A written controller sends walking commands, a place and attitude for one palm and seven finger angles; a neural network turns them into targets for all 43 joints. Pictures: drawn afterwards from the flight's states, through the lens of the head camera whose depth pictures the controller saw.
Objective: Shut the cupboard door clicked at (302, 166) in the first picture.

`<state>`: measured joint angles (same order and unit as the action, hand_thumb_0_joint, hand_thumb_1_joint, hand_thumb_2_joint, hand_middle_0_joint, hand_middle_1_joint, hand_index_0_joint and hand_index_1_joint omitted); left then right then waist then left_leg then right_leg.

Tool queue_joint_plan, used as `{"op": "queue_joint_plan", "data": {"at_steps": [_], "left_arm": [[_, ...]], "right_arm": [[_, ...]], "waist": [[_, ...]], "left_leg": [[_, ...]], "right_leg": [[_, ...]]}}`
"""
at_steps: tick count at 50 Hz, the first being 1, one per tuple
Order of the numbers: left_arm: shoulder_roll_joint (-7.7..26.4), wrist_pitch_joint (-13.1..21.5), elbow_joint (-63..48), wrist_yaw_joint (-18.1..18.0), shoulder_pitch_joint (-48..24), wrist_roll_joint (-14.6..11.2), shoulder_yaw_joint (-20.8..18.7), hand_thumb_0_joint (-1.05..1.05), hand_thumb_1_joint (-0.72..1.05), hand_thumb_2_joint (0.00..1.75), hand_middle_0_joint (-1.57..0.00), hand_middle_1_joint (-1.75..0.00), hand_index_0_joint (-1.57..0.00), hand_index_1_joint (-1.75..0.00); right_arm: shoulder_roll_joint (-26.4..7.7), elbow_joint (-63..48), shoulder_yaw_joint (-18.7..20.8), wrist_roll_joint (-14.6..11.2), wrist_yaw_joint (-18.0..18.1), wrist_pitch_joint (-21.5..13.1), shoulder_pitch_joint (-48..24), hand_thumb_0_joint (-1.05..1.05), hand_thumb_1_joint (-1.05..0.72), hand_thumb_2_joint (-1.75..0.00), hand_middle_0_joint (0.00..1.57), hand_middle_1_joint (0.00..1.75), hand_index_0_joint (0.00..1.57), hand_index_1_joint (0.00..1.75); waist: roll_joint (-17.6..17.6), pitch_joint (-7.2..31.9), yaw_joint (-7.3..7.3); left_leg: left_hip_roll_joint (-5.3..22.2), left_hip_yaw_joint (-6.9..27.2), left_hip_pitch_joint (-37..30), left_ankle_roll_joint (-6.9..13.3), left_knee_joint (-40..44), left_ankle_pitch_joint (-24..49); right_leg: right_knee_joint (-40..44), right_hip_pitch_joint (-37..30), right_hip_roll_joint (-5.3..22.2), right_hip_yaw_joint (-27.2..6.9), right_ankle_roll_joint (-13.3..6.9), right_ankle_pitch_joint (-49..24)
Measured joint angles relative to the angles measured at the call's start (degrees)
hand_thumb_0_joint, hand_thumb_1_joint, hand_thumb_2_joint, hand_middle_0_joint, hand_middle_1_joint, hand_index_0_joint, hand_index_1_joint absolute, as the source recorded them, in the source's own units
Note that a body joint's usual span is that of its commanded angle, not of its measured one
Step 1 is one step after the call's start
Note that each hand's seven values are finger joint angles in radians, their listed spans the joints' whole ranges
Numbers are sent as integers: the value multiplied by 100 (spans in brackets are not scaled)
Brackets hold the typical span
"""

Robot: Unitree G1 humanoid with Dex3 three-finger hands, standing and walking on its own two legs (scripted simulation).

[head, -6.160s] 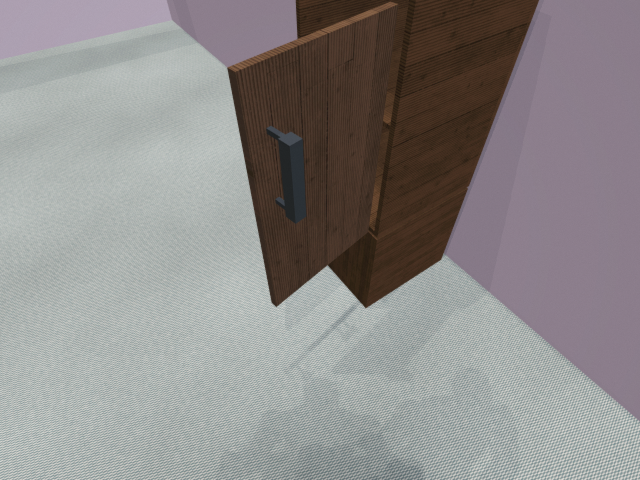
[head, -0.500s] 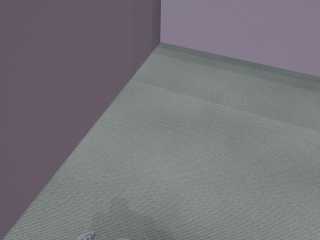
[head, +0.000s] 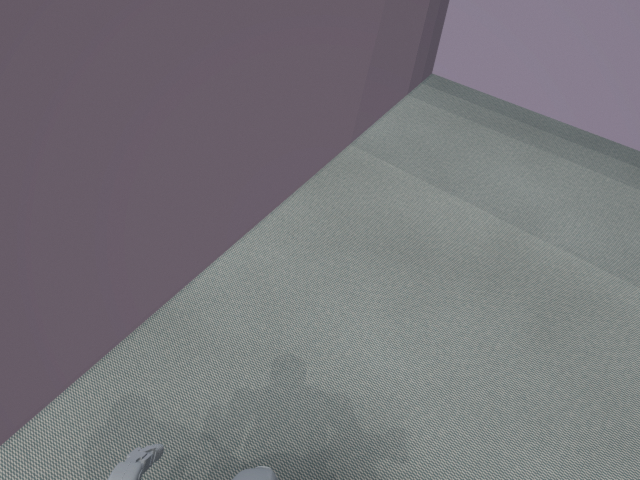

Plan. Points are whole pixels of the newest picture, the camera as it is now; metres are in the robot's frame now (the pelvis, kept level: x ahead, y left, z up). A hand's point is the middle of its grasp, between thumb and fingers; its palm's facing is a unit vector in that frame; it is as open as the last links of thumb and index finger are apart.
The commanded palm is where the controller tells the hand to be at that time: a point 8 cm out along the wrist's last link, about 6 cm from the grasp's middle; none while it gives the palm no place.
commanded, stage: walk to a spot facing it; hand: left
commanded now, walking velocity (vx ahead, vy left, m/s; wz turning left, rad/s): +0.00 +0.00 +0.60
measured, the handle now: out of the picture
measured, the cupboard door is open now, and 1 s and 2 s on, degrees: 100 100 100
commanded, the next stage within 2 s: none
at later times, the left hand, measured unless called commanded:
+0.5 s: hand out of the picture +0.02 +0.21 -0.16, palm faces +0.35 -0.90 -0.25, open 7.4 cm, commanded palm none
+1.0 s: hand out of the picture -0.06 +0.15 -0.18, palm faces +0.61 -0.76 -0.21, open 7.4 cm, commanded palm none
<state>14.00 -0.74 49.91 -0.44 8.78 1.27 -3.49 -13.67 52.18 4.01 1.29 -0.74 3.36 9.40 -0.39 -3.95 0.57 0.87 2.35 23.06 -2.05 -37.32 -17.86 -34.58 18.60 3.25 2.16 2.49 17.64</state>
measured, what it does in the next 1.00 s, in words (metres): steps on the spot, turning left: left foot, then right foot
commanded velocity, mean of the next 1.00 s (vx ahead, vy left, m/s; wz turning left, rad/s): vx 0.00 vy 0.00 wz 0.60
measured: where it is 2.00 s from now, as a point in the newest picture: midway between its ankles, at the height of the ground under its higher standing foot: outside the picture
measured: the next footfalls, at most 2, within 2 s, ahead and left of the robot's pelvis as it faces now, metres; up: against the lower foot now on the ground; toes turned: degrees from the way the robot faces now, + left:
left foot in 0.32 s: +0.04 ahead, +0.12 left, +0.00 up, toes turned +19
right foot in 0.62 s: +0.11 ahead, -0.16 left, +0.00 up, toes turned +21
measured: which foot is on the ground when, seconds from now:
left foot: up 0.00-0.30, down 0.32-0.62, up 0.64-0.90, down 0.92-1.00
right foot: down 0.00-0.30, up 0.32-0.60, down 0.62-0.92, up 0.94-1.00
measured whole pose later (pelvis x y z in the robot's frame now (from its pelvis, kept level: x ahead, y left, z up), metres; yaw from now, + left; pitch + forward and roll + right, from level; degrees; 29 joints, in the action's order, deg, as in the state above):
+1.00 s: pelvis +0.01 -0.05 +0.00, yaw +38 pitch +0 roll +0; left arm 14.1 -3.3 52.5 -0.8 11.5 1.0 -3.2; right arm -12.9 50.4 3.3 1.3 -1.2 1.9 7.0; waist 3.9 -6.2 0.4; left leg 0.3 -3.1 20.4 1.9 -37.1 -16.5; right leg -57.1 23.5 7.0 5.3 4.5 30.4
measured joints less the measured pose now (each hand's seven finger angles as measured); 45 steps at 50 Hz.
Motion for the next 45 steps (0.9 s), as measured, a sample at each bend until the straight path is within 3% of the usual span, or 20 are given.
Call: {"op": "queue_joint_plan", "data": {"at_steps": [2, 4, 6, 11, 14, 15, 16, 18, 20, 22, 26, 30, 31, 34, 37, 42, 45], "left_arm": [[-97, 26, 7, -32, 38, 23, 53, 0, 91, 90, -20, -30, -20, -30], [-191, 19, 28, -68, 147, 24, 90, 0, 91, 90, -20, -30, -20, -30], [-245, 24, 77, -87, 255, 27, 118, 0, 91, 90, -20, -30, -20, -30], [-280, 74, 184, -66, 449, 38, 167, 0, 91, 90, -20, -30, -20, -30], [-235, 54, 251, -36, 528, 22, 137, 0, 91, 90, -20, -30, -20, -30], [-214, 35, 258, -23, 577, 2, 118, 0, 90, 90, -21, -30, -20, -30], [-198, -5, 262, -8, 613, -25, 101, 0, 90, 90, -21, -30, -20, -30], [-58, -160, 311, -24, 495, -27, 58, 0, 91, 90, -21, -30, -20, -30], [39, -253, 364, -49, 339, -21, 4, 0, 91, 90, -20, -30, -20, -30], [85, -276, 344, -37, 200, -24, -35, 1, 91, 90, -20, -30, -20, -30], [84, -228, 173, 2, 26, -39, -52, 0, 91, 90, -20, -30, -20, -30], [69, -102, -9, 15, -9, -44, -32, 0, 91, 90, -20, -30, -20, -30], [97, -40, -74, 9, 36, -21, -27, 0, 91, 90, -20, -30, -20, -30], [-70, 9, -70, -55, 35, 24, 28, 0, 91, 90, -20, -30, -20, -30], [-184, 0, -33, -83, 148, 28, 87, 0, 91, 90, -20, -30, -20, -30], [-227, 28, 60, -51, 282, 45, 152, 0, 91, 90, -20, -30, -20, -30], [-196, 24, 116, -15, 369, 16, 138, 0, 91, 90, -21, -30, -20, -30]], "right_arm": [[-75, 25, 67, -5, -27, 79, -41, 1, -90, -90, 21, 30, 20, 30], [-115, 57, 106, -7, -47, 130, -83, 1, -91, -90, 20, 30, 20, 30], [-102, 64, 101, -16, -64, 139, -131, 1, -91, -90, 20, 30, 20, 29], [-12, 7, 14, -61, -102, 99, -303, 1, -91, -90, 20, 30, 19, 29], [17, -71, -38, -68, -111, 47, -407, 1, -91, -90, 20, 30, 19, 29], [3, -122, -58, -59, -120, 6, -411, 1, -91, -90, 20, 30, 19, 29], [-33, -183, -59, -39, -121, -57, -396, 1, -91, -90, 20, 30, 19, 29], [34, -199, -72, -20, -79, -135, -429, 1, -91, -90, 20, 30, 20, 29], [89, -203, -106, -2, -21, -166, -381, 1, -91, -90, 20, 30, 20, 29], [112, -171, -121, 11, 23, -156, -319, 1, -91, -90, 20, 30, 20, 30], [91, -84, -105, 39, 30, -89, -200, 1, -90, -90, 21, 30, 20, 30], [50, -53, -35, 27, 4, 16, -63, 1, -90, -90, 21, 30, 20, 30], [54, -67, -10, 5, -7, 45, -13, 1, -90, -90, 21, 30, 20, 30], [-79, -3, 98, -6, -33, 134, -36, 1, -90, -90, 21, 30, 20, 30], [-107, 56, 123, -12, -69, 173, -56, 1, -91, -90, 20, 30, 20, 29], [-13, 24, 52, -55, -121, 135, -128, 1, -91, -90, 20, 30, 19, 29], [6, -48, -7, -62, -131, 58, -193, 1, -91, -90, 20, 30, 19, 29]], "waist": [[-78, -75, 12], [-78, -103, 21], [7, -129, 33], [275, -226, -41], [359, -254, -89], [354, -224, -90], [283, -160, -65], [397, -216, -89], [415, -228, -104], [359, -231, -109], [147, -200, -75], [-23, -101, 1], [44, -32, -7], [-96, -141, 39], [-11, -178, 81], [294, -224, 40], [382, -224, 4]], "left_leg": [[-61, 0, 355, -4, -1166, -783], [-60, -159, 611, -51, -2207, -921], [-9, -364, 617, -129, -2455, -927], [30, -747, 106, -174, -1192, -858], [6, -882, -297, -105, -197, -407], [19, -902, -478, -35, 231, 28], [56, -812, -502, 257, 412, 380], [-15, -704, -316, 423, 68, 194], [-29, -556, -284, 352, 51, 98], [-26, -393, -325, 252, 226, 211], [7, -71, -362, 162, 494, 441], [-14, 261, -185, 1, 361, 446], [-90, 262, -47, -2, 162, 253], [-135, 143, 455, -4, -1445, -829], [-64, -239, 628, -101, -2384, -906], [12, -701, 100, -165, -1228, -855], [-12, -818, -387, -97, -67, -302]], "right_leg": [[-180, -21, 59, 184, -165, 46], [-68, -176, 140, 334, -230, 109], [153, -354, 230, 457, -241, 60], [373, -586, 447, 769, -218, 20], [116, -553, 552, 1000, -155, 201], [-107, -474, 582, 1073, -122, 323], [-543, -286, 564, 1081, -18, 530], [-1705, 178, 494, 613, 130, 1187], [-2526, 563, 339, 279, 205, 1246], [-2773, 769, 233, 95, 230, 1040], [-2004, 670, 85, -54, 195, 875], [-408, 33, -80, -35, 114, 408], [61, -115, -21, -79, 9, 213], [-120, -146, 57, 160, -155, 95], [120, -397, 214, 357, -164, 55], [327, -600, 477, 666, -110, -2], [26, -520, 600, 877, -20, 180]]}}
